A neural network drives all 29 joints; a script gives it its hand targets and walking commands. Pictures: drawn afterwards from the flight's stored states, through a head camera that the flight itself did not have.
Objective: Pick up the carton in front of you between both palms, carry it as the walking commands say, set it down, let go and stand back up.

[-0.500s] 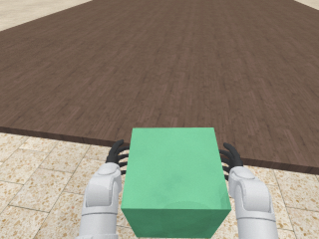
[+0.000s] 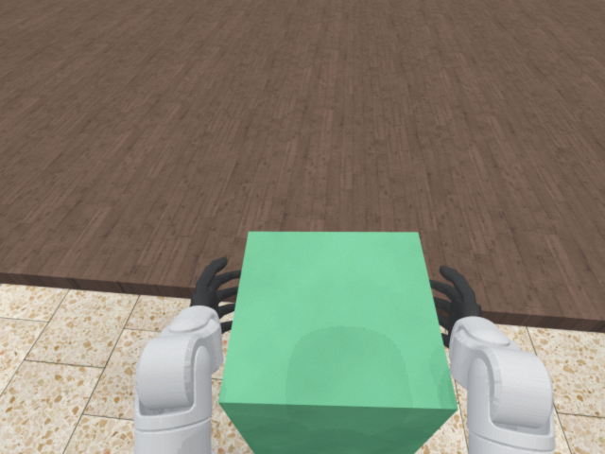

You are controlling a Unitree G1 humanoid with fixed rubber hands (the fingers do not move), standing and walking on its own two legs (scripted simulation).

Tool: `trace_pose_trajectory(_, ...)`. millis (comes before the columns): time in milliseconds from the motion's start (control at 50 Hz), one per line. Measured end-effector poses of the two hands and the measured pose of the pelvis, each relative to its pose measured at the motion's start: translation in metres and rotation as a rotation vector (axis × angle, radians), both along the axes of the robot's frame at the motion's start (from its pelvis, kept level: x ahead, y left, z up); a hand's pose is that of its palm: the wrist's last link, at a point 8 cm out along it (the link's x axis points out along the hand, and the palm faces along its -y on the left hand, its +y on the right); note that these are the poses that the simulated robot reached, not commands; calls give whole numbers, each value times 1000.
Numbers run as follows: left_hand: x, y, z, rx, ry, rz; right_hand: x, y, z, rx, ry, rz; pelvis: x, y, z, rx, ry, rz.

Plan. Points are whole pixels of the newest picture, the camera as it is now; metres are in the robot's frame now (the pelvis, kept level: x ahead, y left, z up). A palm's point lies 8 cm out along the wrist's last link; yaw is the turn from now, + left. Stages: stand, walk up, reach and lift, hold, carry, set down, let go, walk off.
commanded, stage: carry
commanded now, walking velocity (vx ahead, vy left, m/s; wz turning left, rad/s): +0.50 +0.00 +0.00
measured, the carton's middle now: (331, 351) +0.27 -0.01 +0.01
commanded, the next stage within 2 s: none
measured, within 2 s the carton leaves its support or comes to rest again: neither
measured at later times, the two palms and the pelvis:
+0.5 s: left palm (234, 106) +0.63 +0.14 +0.17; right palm (407, 104) +0.65 -0.16 +0.16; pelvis +0.31 -0.03 +0.00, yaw +2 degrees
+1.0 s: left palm (249, 50) +1.03 +0.17 +0.11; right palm (366, 50) +1.02 -0.13 +0.12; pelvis +0.62 +0.02 +0.00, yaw +1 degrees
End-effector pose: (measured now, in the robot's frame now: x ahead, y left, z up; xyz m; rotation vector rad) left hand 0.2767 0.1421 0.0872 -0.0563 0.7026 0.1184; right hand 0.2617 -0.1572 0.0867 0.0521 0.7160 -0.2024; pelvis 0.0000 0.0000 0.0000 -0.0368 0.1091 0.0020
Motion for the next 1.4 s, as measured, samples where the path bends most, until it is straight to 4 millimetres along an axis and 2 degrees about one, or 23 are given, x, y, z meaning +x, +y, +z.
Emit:
trace_pose_trajectory(60, 41, -8, -4, 7, -20, 1, 43, -9, -3, 2, -19, 2, 42, -9, -8, 0, -13, 9)
trace_pose_trajectory(140, 94, -15, -13, 20, -61, 43, 110, -16, -15, 16, -60, 44, 102, -27, -29, 5, -56, 43)
trace_pose_trajectory(200, 125, -14, -10, 16, -45, 95, 155, -14, -12, 24, -45, 87, 134, -36, -25, 15, -57, 62)
trace_pose_trajectory(280, 168, -8, 13, -2, -60, 161, 213, -7, 10, 47, -59, 122, 175, -44, -7, 36, -40, 74)
trace_pose_trajectory(340, 210, -5, 37, 0, -113, 178, 259, -4, 32, 56, -112, 137, 208, -45, 1, 53, -30, 68)
trace_pose_trajectory(440, 298, -1, 73, 49, -165, 129, 340, 0, 64, 19, -167, 144, 269, -38, 5, 62, -27, 48)
trace_pose_trajectory(520, 377, 4, 84, 78, -144, 78, 411, 4, 75, -18, -147, 142, 323, -27, -1, 52, -30, 34)
trace_pose_trajectory(580, 438, 11, 79, 82, -110, 49, 467, 10, 74, -42, -112, 136, 369, -16, -11, 41, -33, 24)
trace_pose_trajectory(660, 522, 20, 58, 60, -62, -1, 540, 19, 62, -81, -59, 106, 430, 2, -32, 42, -50, 5)
trace_pose_trajectory(740, 590, 20, 32, 33, 53, -38, 592, 19, 37, -84, 59, 65, 472, 15, -24, 29, -39, 4)
trace_pose_trajectory(840, 662, 21, 20, 5, 84, -31, 654, 21, 22, -47, 87, 17, 523, 25, -8, 4, -12, 4)
trace_pose_trajectory(940, 723, 26, 21, -32, 11, 15, 721, 25, 23, -12, 9, -4, 582, 24, -3, -4, 7, 18)
trace_pose_trajectory(1020, 769, 25, 30, -33, -60, 42, 774, 24, 31, 13, -61, -6, 638, 19, -2, -18, 23, 27)
trace_pose_trajectory(1060, 796, 20, 36, -34, -84, 38, 800, 19, 37, 16, -85, -13, 666, 17, 2, -27, 39, 18)
trace_pose_trajectory(1140, 854, 3, 52, -37, -91, 14, 853, 4, 54, 31, -93, -22, 723, 11, 22, -39, 66, 15)
trace_pose_trajectory(1180, 885, 5, 60, -50, -145, 48, 892, 6, 66, 2, -146, 18, 754, 2, 13, 27, 101, 20)
trace_pose_trajectory(1220, 910, 18, 61, -45, -210, 84, 936, 20, 70, 5, -209, 82, 777, -2, 1, 65, 120, -2)
trace_pose_trajectory(1280, 937, 49, 50, -6, -235, 163, 992, 53, 59, 45, -238, 164, 821, 0, -13, 68, 81, -24)
trace_pose_trajectory(1320, 960, 65, 44, -7, -220, 197, 1023, 70, 51, 69, -221, 182, 857, 5, -16, 49, 33, -12)
trace_pose_trajectory(1360, 998, 70, 46, -30, -223, 180, 1052, 73, 51, 69, -223, 149, 898, 14, -21, 16, -24, -12)
trace_pose_trajectory(1400, 1049, 61, 55, -60, -277, 109, 1080, 62, 61, 30, -283, 87, 934, 24, -36, -7, -66, -2)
